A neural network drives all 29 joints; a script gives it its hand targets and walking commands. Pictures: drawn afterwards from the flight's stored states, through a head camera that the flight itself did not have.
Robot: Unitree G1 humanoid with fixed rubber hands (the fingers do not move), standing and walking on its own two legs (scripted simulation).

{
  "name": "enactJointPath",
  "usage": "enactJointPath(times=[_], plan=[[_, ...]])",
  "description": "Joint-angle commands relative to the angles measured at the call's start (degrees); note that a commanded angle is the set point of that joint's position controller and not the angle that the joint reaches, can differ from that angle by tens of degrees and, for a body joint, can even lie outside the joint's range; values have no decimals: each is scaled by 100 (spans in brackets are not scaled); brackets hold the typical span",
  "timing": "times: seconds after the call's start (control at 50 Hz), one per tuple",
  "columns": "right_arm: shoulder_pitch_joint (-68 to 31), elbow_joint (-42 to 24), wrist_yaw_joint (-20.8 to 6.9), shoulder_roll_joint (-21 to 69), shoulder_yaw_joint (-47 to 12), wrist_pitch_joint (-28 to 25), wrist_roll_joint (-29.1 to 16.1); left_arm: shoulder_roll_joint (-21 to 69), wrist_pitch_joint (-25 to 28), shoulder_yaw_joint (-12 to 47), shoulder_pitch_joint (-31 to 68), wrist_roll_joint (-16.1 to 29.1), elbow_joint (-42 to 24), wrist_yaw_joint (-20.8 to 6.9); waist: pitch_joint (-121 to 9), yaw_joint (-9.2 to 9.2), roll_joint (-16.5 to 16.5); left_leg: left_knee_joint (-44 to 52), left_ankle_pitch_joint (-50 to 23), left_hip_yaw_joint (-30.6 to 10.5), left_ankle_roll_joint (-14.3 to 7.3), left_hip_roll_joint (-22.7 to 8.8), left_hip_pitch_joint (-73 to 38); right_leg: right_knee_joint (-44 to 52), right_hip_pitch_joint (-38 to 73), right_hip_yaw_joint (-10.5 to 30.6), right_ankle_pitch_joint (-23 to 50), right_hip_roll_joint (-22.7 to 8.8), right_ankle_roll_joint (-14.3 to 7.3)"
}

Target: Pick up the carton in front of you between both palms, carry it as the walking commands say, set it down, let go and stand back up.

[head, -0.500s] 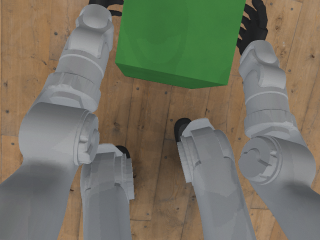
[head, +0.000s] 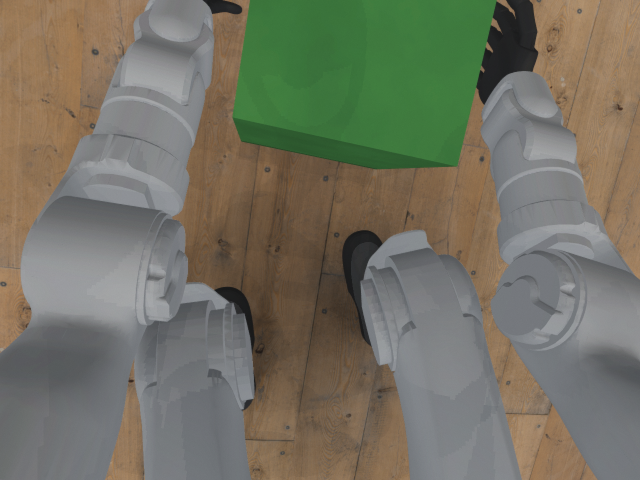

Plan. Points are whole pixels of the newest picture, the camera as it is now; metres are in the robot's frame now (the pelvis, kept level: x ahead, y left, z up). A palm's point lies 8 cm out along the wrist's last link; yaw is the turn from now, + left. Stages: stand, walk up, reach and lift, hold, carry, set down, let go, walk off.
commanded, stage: set down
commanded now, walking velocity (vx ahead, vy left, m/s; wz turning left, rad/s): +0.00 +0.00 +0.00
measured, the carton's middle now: (342, 65) +0.51 -0.11 -0.25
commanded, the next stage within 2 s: let go in 1.28 s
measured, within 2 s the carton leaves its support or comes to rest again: neither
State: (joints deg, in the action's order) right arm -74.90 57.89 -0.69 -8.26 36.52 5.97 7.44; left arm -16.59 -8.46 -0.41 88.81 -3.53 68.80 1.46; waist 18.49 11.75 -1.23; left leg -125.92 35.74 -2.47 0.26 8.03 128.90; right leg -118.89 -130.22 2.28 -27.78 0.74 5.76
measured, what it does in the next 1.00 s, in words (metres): rises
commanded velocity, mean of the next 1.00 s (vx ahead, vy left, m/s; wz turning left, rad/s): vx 0.00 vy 0.00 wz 0.00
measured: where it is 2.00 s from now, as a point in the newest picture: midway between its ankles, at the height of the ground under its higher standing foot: (304, 339)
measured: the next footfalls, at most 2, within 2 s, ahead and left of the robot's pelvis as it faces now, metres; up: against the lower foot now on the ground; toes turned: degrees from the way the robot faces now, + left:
none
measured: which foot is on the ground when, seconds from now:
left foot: down 0.00-1.00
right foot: down 0.00-1.00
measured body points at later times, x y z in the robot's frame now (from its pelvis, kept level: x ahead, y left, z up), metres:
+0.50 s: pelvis +0.00 -0.01 +0.02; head +0.35 -0.04 +0.29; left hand +0.60 +0.04 -0.11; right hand +0.47 -0.31 -0.12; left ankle +0.09 +0.10 -0.35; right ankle +0.14 -0.14 -0.35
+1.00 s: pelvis +0.02 -0.01 +0.14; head +0.34 -0.03 +0.46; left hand +0.61 +0.05 +0.03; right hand +0.47 -0.31 +0.04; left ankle +0.09 +0.10 -0.35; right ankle +0.14 -0.14 -0.35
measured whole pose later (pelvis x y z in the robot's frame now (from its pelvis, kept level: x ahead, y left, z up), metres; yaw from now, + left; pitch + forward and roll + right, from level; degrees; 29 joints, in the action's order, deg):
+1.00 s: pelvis +0.02 -0.01 +0.14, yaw -1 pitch +47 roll -1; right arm -56.7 37.8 5.9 -8.6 22.9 11.9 -7.2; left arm -21.9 -15.1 -2.1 75.5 -0.2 54.6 0.9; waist -1.4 12.2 -2.5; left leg -96.2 31.9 -2.7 0.9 3.4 111.2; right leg -90.4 -114.8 1.0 -22.5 1.2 1.7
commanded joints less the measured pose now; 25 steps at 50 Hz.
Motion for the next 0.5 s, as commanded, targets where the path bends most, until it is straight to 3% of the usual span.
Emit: enactJointPath(times=[0.0, 0.06, 0.2, 0.28, 0.38, 0.48], plan=[[-704, 117, 210, -989, -168, -370, -233, -664, 281, 313, 1628, 323, -667, 126, -5116, 592, -912, 1404, -1207, -84, 90, -351, -2227, 453, 2683, -793, 1649, -13, -137], [-907, 193, 496, -1460, -385, -629, -641, -961, 276, 631, 1913, 672, -556, 251, -5428, 701, -1041, 1307, -1330, -205, 135, -455, -2444, 447, 2702, -759, 1820, -77, -180], [-1002, 12, 509, -1509, -1214, -811, -1656, -754, 323, 1171, 1964, 1340, -934, 157, -6353, 819, -1223, 1074, -1778, -164, 159, -548, -2902, 526, 3146, -669, 2470, -183, -245], [-794, -528, 616, -1615, -1340, -705, -1911, -1104, 242, 1017, 1895, 1255, -1385, 258, -7409, 762, -1292, 1038, -1784, 92, 153, -511, -3409, 642, 3929, -680, 2769, -87, -249], [-367, -1573, 826, -1531, -1507, -321, -2024, -1285, -75, 627, 1740, 998, -2116, 367, -8561, 603, -1210, 1361, -1238, 476, 57, -362, -3817, 1077, 4980, -789, 2658, 104, -265], [-214, -1734, 946, -1101, -1595, 68, -1830, -1253, -319, 183, 1281, 841, -1594, 269, -7480, 411, -759, 1854, -443, 552, -76, -310, -3009, 1594, 4763, -804, 1939, 187, -231]])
